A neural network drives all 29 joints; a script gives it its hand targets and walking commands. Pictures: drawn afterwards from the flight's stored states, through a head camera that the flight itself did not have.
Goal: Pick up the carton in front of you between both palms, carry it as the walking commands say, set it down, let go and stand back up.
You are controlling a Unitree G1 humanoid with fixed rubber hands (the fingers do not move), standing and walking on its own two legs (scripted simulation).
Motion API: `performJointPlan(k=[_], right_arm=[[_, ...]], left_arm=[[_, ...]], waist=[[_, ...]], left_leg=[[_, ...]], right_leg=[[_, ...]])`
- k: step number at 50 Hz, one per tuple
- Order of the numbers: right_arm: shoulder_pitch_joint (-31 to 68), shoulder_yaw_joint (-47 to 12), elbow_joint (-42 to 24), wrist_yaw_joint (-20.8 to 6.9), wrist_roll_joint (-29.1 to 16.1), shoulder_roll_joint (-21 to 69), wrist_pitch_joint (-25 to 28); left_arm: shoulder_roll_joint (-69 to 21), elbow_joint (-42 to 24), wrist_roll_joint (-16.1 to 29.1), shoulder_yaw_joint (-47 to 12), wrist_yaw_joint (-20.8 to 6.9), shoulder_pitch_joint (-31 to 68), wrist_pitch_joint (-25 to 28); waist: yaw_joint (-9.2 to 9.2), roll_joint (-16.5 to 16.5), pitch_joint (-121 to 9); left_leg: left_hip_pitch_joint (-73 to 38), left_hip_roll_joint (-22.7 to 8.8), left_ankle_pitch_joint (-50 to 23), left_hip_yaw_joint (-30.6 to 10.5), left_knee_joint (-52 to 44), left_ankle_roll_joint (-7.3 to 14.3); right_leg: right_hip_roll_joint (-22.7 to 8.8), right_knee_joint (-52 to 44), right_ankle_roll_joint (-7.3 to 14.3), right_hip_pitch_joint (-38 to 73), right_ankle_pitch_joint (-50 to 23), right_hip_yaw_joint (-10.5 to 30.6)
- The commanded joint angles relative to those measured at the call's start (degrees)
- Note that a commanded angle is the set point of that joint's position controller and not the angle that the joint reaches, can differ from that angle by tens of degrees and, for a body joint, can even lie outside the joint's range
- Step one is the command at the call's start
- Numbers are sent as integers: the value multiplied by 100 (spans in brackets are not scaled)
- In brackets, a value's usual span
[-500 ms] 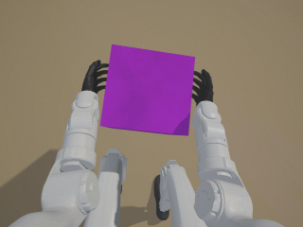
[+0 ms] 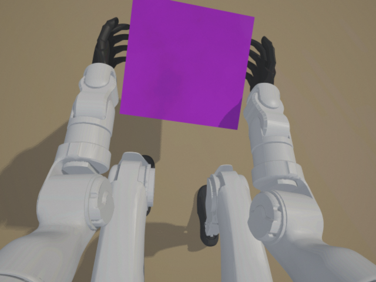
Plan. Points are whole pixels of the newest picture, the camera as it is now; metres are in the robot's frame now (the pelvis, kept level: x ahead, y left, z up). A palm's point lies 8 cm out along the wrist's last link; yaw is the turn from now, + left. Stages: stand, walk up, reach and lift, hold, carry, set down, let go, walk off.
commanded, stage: set down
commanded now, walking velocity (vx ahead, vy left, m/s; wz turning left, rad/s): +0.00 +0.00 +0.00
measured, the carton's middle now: (181, 77) +0.49 +0.06 -0.21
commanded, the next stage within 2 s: none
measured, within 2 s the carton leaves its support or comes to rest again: rests again in 0.76 s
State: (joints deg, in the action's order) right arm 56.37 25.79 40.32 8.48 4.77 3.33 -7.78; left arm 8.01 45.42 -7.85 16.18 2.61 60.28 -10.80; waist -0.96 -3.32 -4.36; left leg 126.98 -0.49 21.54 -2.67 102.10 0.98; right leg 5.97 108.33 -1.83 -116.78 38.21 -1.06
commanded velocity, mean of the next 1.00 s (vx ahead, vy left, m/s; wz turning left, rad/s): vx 0.00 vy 0.00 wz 0.00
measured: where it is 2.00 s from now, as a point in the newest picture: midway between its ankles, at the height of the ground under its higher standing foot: (175, 211)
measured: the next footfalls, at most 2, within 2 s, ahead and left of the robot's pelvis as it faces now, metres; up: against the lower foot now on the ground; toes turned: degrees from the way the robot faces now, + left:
none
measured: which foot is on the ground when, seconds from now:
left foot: down 0.00-1.00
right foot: down 0.00-1.00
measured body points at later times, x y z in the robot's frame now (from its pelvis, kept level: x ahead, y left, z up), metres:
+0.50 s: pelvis -0.01 -0.01 -0.08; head +0.33 +0.04 +0.20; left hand +0.52 +0.22 -0.24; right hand +0.51 -0.09 -0.24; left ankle +0.14 +0.12 -0.43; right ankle +0.07 -0.12 -0.43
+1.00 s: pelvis -0.02 -0.01 -0.10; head +0.33 +0.03 +0.18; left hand +0.51 +0.22 -0.27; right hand +0.51 -0.08 -0.26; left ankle +0.14 +0.12 -0.43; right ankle +0.07 -0.12 -0.43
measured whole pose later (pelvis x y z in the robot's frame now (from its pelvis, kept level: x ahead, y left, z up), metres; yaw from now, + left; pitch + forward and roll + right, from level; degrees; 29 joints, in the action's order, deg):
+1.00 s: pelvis -0.02 -0.01 -0.10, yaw -1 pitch +38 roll -3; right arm 75.2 22.1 53.1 8.6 3.5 -1.7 -6.9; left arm 22.2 67.3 1.8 10.5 -1.0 80.4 -7.6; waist -2.7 -2.3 14.5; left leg 137.3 -3.0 20.5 -2.3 119.5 1.1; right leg 9.4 127.9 -2.7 -128.2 38.2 -1.0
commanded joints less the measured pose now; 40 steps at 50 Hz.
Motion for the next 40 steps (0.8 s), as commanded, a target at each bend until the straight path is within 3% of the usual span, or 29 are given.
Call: performJointPlan(k=[1, 14, 19, 30, 40], right_arm=[[3443, -2670, -2, -1056, -283, 4293, 55], [4613, -2952, 153, -1011, -759, 3998, 115], [4904, -3322, -203, -944, -928, 4101, 158], [4924, -3092, 252, -1111, -833, 4170, 107], [5063, -2770, 608, -1088, -681, 3775, 185]], left_arm=[[-4559, -114, 404, -2236, -877, 2919, 120], [-3998, 319, 891, -2304, -1110, 3984, 237], [-4427, 382, 1330, -2535, -1192, 3973, 253], [-4241, 982, 1143, -2000, -1441, 3866, 269], [-3902, 1320, 1220, -1797, -1502, 4133, 381]], waist=[[-167, 771, -5698], [-380, 530, -5618], [-226, 445, -6114], [-408, 203, -4742], [-353, 52, -4306]], left_leg=[[-5698, 676, -1104, 129, -280, -226], [-4962, 457, -1314, 305, 843, -151], [-5160, 454, -1887, 362, 1231, -139], [-3991, 416, -1450, 398, 1410, -35], [-3663, 381, -1238, 336, 1488, -24]], right_leg=[[667, -1000, -3, 227, -1036, -205], [602, -80, -10, 367, -1203, -223], [574, 121, 17, 828, -1618, -263], [600, 239, 7, 263, -1314, -181], [570, 341, 38, 93, -1110, -223]])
